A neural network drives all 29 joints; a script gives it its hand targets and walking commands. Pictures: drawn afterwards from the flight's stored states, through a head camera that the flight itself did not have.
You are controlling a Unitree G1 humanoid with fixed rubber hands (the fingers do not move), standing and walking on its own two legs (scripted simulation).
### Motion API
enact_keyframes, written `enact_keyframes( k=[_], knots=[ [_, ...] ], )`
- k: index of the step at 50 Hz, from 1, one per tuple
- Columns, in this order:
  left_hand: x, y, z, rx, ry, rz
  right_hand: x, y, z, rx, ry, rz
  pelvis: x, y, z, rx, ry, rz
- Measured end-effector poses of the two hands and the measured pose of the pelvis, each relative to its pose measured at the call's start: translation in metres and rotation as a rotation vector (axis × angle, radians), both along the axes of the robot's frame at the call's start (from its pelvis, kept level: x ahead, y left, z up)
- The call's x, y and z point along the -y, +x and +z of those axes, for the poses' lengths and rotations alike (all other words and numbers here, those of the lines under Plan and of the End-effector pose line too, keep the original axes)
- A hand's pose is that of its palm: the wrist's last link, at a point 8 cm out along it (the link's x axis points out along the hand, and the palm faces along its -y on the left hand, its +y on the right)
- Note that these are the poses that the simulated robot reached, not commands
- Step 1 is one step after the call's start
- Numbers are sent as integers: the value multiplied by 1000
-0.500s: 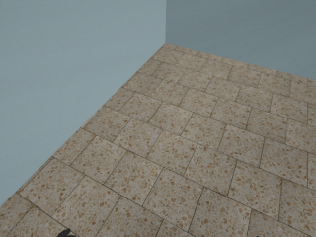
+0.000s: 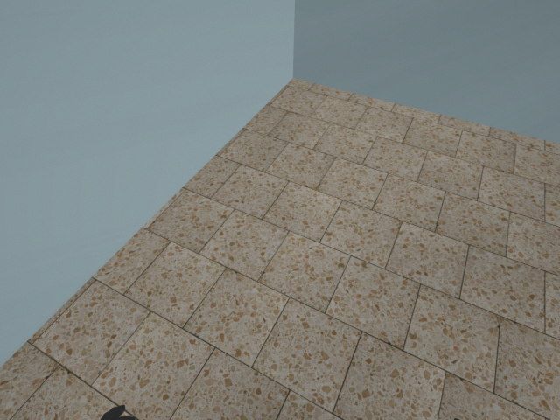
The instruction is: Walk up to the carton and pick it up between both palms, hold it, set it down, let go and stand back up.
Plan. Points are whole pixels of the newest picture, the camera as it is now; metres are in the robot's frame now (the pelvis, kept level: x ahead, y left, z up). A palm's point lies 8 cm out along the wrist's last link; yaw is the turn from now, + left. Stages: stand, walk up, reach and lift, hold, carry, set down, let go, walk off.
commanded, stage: stand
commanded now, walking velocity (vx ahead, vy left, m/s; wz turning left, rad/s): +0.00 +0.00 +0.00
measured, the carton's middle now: out of the picture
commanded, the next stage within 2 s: walk up in 0.18 s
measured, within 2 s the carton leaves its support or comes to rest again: neither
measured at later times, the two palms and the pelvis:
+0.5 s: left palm out of the picture +0.10 +0.29 -0.11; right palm out of the picture +0.10 -0.27 -0.11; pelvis -0.01 +0.00 +0.00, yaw -1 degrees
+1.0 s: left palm out of the picture +0.00 +0.24 -0.11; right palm out of the picture +0.02 -0.35 -0.12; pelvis -0.10 -0.05 -0.02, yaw -11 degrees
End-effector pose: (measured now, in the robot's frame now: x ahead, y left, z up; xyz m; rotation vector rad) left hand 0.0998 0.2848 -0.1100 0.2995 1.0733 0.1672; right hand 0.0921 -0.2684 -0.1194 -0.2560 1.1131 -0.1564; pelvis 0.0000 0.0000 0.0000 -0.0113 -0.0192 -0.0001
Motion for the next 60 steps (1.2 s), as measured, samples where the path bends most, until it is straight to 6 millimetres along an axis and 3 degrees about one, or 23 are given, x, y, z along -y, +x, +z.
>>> enact_keyframes(
  k=[22, 29, 35, 39, 44, 49, 53, 56, 60],
  knots=[
    [-1, -1, -1, -10, -4, -1, 0, 0, 1, -2, -2, -1, -1, -1, 0, 3, -1, -2],
    [-6, -5, -3, -20, -8, -35, 9, 3, 14, 76, -40, -4, -8, -16, -4, 26, -2, -34],
    [-8, -4, 1, 7, -5, -83, 12, -20, 21, 111, -51, -33, -11, -34, -5, 45, -10, -73],
    [-3, -18, 2, -8, -1, -102, 22, -33, 26, 136, -59, -51, -2, -47, -4, 57, -22, -94],
    [12, -53, -2, -77, 17, -126, 42, -42, 24, 197, -43, -74, 15, -67, -9, 75, 5, -132],
    [36, -90, -3, -133, 74, -149, 74, -67, 0, 198, 0, -103, 44, -94, -21, 93, 28, -173],
    [49, -113, 13, -189, 114, -182, 92, -105, -8, 149, 26, -164, 58, -113, -13, 87, 57, -227],
    [56, -107, 29, -213, 158, -244, 103, -141, -8, 114, 35, -229, 62, -123, -3, 58, 70, -293],
    [71, -77, 37, -179, 189, -350, 112, -192, -13, 39, 26, -303, 65, -138, 0, 6, 66, -364]
  ],
)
